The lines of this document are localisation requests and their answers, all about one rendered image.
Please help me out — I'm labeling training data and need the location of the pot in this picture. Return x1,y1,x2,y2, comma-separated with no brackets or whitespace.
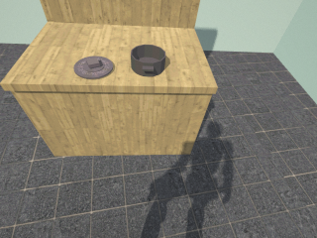
131,45,166,77

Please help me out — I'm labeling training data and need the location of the table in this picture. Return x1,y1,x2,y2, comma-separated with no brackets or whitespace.
0,0,218,157

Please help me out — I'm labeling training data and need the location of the knob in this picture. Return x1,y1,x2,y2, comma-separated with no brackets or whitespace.
86,58,100,68

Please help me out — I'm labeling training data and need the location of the lid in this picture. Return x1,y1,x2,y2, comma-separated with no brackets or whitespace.
73,56,113,79

